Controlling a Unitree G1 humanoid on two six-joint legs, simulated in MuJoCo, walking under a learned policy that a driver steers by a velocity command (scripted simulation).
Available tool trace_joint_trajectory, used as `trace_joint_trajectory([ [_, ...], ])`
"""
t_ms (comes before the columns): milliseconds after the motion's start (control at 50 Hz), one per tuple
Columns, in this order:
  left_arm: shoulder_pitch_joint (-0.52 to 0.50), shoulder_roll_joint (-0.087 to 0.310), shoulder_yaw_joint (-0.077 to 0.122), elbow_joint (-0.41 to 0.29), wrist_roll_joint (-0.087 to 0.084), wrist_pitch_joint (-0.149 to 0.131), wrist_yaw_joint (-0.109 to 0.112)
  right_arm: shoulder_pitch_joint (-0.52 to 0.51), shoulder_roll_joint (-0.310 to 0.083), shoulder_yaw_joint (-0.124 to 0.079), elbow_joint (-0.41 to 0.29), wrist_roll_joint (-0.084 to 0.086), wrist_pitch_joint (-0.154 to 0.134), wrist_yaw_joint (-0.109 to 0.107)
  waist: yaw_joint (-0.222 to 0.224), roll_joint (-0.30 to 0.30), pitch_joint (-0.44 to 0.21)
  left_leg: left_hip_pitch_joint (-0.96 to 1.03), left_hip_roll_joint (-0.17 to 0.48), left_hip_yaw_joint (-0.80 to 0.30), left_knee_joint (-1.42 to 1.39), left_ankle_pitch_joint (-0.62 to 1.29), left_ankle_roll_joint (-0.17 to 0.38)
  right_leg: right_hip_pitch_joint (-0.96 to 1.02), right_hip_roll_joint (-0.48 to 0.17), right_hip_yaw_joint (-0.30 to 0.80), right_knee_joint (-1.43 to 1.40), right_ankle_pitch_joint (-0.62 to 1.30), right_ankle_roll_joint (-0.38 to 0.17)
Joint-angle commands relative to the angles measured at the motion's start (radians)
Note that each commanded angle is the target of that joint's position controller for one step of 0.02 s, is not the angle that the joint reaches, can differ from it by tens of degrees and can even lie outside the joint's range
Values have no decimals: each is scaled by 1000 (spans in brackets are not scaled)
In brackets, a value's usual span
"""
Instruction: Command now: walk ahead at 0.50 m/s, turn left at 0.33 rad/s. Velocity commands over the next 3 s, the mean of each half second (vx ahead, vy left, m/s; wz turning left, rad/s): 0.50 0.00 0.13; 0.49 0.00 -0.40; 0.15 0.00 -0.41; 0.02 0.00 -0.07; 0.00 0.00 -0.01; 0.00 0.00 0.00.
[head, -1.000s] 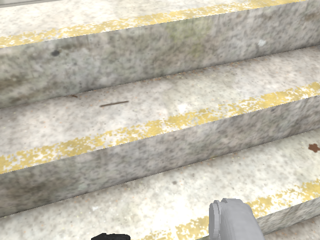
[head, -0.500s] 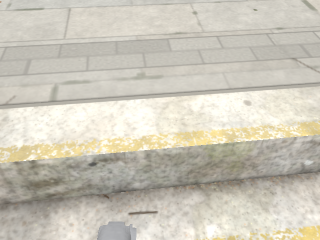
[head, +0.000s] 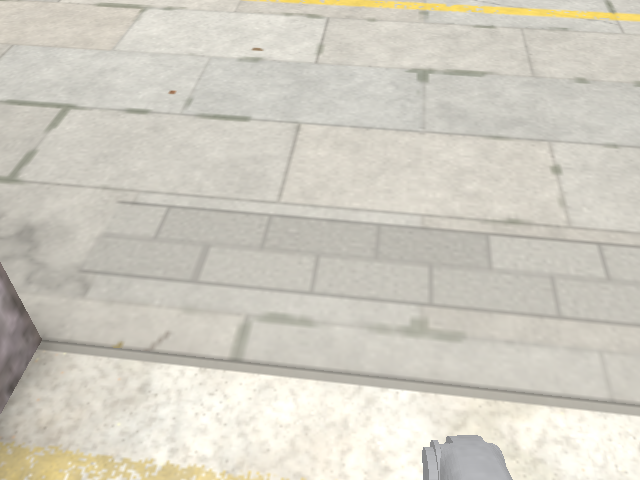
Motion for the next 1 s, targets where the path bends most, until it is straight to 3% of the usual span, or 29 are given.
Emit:
trace_joint_trajectory([
  [20, -386, 27, -7, -221, 9, 42, 13, -108, -149, -9, -95, 52, -32, 38, 45, 123, 123, -562, 262, -189, -563, 366, 237, 651, -21, -135, -446, -158, 75],
  [60, -194, 82, 14, -182, 3, 81, -23, -150, -289, -43, -112, 112, -77, 51, 150, 183, 45, -260, 372, -142, -399, 1584, 293, 730, 73, -216, -554, -80, 133],
  [80, -155, 134, 35, -167, 5, 83, -24, -108, -315, -63, -129, 145, -92, 49, 129, 156, -29, 15, 378, -116, -304, 1946, 301, 681, 146, -274, -779, -200, 129],
  [100, -63, 166, 56, -140, 7, 77, -26, -36, -312, -75, -85, 102, -93, 67, 115, 181, -109, 185, 355, -58, -135, 2170, 281, 737, 157, -236, -896, -223, 81],
  [120, 160, 172, 71, -46, 12, 74, -27, 42, -230, -69, -58, 19, -86, 82, 104, 40, -277, 67, 289, -39, 108, 2113, 226, 1047, 88, 0, -948, -11, -26],
  [140, 337, 212, 90, 34, 16, 81, -15, 17, -175, -60, -58, -14, -61, 109, 174, -102, -303, -188, 205, -67, 311, 1734, 222, 1260, -7, 337, -1258, -357, -109],
  [160, 405, 244, 99, 49, 59, 88, 3, -125, -132, -76, -40, 18, -11, 124, 267, -357, -95, -507, 0, -56, 863, 627, 129, 1163, -174, 803, -1654, -678, -210],
  [180, 433, 230, 91, 76, 37, 50, 13, -167, -163, -84, -59, 90, -7, 101, 253, -288, 0, -746, -9, -174, 1296, 581, 142, 1115, -197, 957, -1691, -886, -184],
  [200, 378, 185, 88, 138, 24, 22, 11, -253, -160, -80, -94, 112, -16, 60, 185, -215, 109, -907, -13, -189, 1421, 542, 168, 1088, -192, 818, -1630, -800, -139],
  [220, 330, 62, 67, 193, 35, 1, 9, -332, -156, -75, -137, 104, -23, 31, 138, 3, 98, -955, -27, -204, 1442, 533, 218, 1097, -173, 682, -1607, -614, -109],
  [280, 216, -81, 30, 260, 12, -42, 8, -373, -39, -21, -215, 56, -6, -9, -15, 13, 84, -1045, 45, -113, 1423, 433, 238, 1101, -111, 265, -1610, -218, -15],
  [380, 313, -19, 41, 288, 93, -47, 1, -559, -13, 41, -327, 85, 22, 0, -16, -79, 126, -1225, 118, 96, 1793, 236, 228, 1017, -134, 133, -1807, -193, -28],
  [420, 429, -9, 30, 318, 118, -53, -10, -718, -43, 52, -419, 83, 20, -18, 21, 30, 112, -1276, 183, 135, 1479, 350, 249, 1121, -135, 87, -1838, -168, -1],
  [440, 511, 8, 30, 341, 123, -62, -23, -806, -74, 52, -469, 83, 32, -31, 55, 0, 87, -1244, 233, 171, 1317, 413, 212, 1140, -139, 94, -1859, -102, 9],
  [460, 612, 10, 33, 378, 115, -69, -27, -881, -88, 50, -503, 83, 47, -41, 87, -74, 86, -1240, 259, 200, 1256, 390, 188, 1174, -146, 104, -1890, -70, -2],
  [500, 557, -19, 20, 341, 49, -78, -63, -1030, -63, 65, -577, 41, 94, -31, 59, -135, 125, -798, 247, 341, 1011, 178, 166, 876, -181, 57, -2105, 21, -52],
  [540, 605, 73, 28, 324, -4, -116, -81, -1016, -90, 51, -579, 45, 90, -10, 22, -214, 61, -676, 141, 366, 947, -24, 127, 1035, -206, 47, -2018, 674, -82],
  [600, 584, 227, 89, 288, -17, -131, -77, -750, -90, 42, -491, 29, 69, 3, -61, -238, -115, -542, 100, 294, 726, 19, 133, 1491, -232, -18, -1738, 1492, 8],
  [620, 633, 182, 98, 285, 3, -141, -71, -624, -107, 37, -454, 61, 62, -12, -39, -131, -251, -205, 144, 139, 729, 186, 175, 1244, -197, 14, -1589, 1487, 43],
  [640, 605, 139, 94, 256, 17, -139, -65, -497, -165, 19, -431, 74, 62, -32, -97, -5, -306, 15, 211, -90, 526, -3, 199, 1017, -134, 71, -1408, 1289, 29],
  [660, 537, 29, 78, 230, 47, -124, -60, -314, -245, -12, -374, 47, 54, -58, -170, 181, -296, 166, 315, -329, 266, -175, 228, 782, -34, 115, -1155, 726, 11],
  [680, 492, 32, 99, 253, 24, -101, -63, -210, -296, -35, -332, 26, 34, -60, -211, 326, -226, -11, 445, -689, -63, -354, 297, 672, 71, 213, -452, 182, 74],
  [720, 461, 27, 110, 250, 5, -98, -61, -358, -263, -35, -261, 72, -33, -53, -72, 121, -4, -202, 439, -494, -64, -387, 212, 488, 52, 245, -13, 193, 53],
  [740, 388, 23, 101, 201, 6, -103, -51, -391, -180, -26, -213, 88, -43, -48, -24, -16, 13, -160, 449, -352, -47, -171, 197, 411, 43, 212, 27, 160, 31],
  [780, 288, 0, 86, 148, 19, -80, -25, -437, -29, 6, -181, 64, -52, -52, 59, -135, 17, -171, 460, -180, -58, 163, 130, 412, -23, 199, -127, 199, 19],
  [800, 255, -29, 80, 141, 7, -70, -21, -453, -3, 4, -176, 63, -62, -64, 96, -87, 54, -198, 423, -64, -84, 252, 80, 423, -42, 192, -186, 175, -4],
  [880, 139, 16, 108, 92, 19, -76, -33, -583, -1, -10, -268, 51, -87, -83, 123, -10, 102, -261, 341, 242, -274, 301, 65, 561, -72, 83, -456, 72, 24],
  [940, 25, 74, 121, 35, 15, -87, -50, -469, -127, -38, -271, 27, -103, -99, 65, 15, 57, -12, 323, 386, -310, 561, 64, 578, -111, 18, -859, 150, 94],
  [1000, -55, 59, 120, 9, -21, -74, -46, -357, -216, -71, -255, 46, -113, -86, 23, 48, 70, 98, 358, 424, -334, 858, 72, 749, -63, -69, -1154, 88, 151],
])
